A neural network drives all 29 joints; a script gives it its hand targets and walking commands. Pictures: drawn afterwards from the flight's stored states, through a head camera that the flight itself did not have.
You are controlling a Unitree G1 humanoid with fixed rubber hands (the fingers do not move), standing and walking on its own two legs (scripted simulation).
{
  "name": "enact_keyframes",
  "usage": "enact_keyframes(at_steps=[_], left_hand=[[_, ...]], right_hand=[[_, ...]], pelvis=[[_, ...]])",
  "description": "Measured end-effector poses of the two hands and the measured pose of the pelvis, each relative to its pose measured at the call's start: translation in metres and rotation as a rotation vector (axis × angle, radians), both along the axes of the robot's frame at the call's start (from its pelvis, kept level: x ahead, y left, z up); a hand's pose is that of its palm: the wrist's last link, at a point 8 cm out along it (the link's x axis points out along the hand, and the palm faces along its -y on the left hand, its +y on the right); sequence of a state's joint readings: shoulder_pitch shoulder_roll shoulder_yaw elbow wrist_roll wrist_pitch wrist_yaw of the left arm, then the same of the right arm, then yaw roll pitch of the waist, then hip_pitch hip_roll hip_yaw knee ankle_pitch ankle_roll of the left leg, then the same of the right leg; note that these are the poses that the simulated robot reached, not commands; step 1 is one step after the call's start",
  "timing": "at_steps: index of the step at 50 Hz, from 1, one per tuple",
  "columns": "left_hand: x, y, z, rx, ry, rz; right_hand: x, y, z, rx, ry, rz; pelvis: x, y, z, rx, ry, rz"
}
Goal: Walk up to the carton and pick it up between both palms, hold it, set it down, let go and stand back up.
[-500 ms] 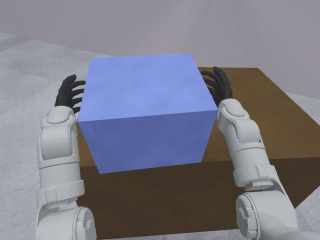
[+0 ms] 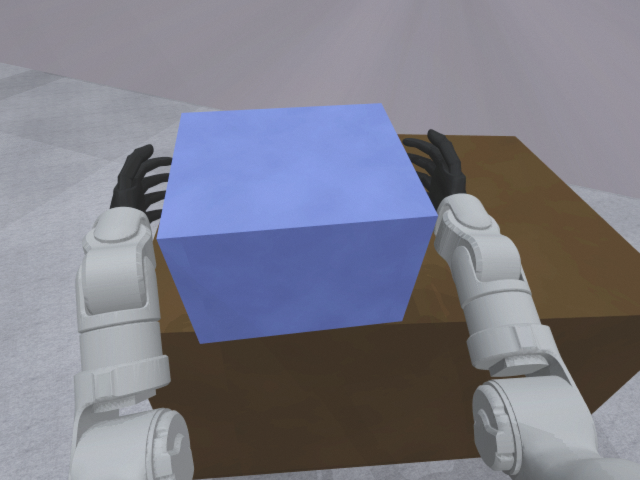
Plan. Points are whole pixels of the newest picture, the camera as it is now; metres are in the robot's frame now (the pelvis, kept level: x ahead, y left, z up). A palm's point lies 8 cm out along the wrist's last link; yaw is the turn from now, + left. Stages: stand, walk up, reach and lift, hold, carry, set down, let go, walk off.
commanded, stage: hold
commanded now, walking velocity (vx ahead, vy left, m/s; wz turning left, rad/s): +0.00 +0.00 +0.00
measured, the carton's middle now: (294, 219) +0.41 +0.01 +0.15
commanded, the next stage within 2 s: set down in 1.58 s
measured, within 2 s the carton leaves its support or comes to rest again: neither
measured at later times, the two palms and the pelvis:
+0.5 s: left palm (129, 220) +0.35 +0.20 +0.20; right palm (442, 201) +0.36 -0.17 +0.21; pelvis +0.00 +0.00 +0.00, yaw +0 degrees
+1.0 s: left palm (129, 211) +0.35 +0.19 +0.21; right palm (444, 193) +0.36 -0.17 +0.22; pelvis +0.00 +0.00 +0.00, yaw +0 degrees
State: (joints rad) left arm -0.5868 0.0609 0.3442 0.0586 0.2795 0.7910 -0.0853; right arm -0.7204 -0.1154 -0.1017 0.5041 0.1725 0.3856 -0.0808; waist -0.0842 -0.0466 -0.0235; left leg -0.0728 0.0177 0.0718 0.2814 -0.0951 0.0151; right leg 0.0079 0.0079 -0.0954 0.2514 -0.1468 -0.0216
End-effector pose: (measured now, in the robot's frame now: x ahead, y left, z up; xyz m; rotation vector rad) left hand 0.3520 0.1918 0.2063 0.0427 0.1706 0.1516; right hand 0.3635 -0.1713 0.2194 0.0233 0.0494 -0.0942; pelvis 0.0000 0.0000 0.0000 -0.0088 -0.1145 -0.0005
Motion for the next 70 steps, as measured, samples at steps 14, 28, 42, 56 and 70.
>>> enact_keyframes(at_steps=[14, 28, 42, 56, 70], left_hand=[[-0.001, 0.002, -0.002, 0.007, -0.006, 0.001], [-0.005, 0.004, -0.007, -0.004, 0.008, 0.006], [-0.002, 0.002, -0.001, -0.006, 0.011, 0.004], [-0.003, 0.003, -0.001, 0.003, 0.002, 0.001], [-0.006, 0.001, -0.001, 0.003, 0.001, 0.011]], right_hand=[[0.0, 0.002, -0.003, 0.006, -0.006, 0.003], [-0.003, 0.004, -0.006, -0.002, 0.009, 0.004], [-0.001, 0.002, -0.004, 0.004, 0.011, 0.001], [-0.002, 0.003, 0.0, 0.0, 0.001, 0.003], [-0.003, 0.001, -0.003, 0.012, 0.001, 0.008]], pelvis=[[0.005, 0.001, 0.0, -0.001, -0.003, 0.003], [0.0, 0.001, 0.0, -0.001, -0.004, 0.001], [-0.001, 0.001, 0.0, 0.0, -0.001, 0.0], [0.003, 0.001, 0.0, 0.0, -0.013, 0.001], [-0.003, 0.001, 0.0, -0.001, 0.001, -0.002]])
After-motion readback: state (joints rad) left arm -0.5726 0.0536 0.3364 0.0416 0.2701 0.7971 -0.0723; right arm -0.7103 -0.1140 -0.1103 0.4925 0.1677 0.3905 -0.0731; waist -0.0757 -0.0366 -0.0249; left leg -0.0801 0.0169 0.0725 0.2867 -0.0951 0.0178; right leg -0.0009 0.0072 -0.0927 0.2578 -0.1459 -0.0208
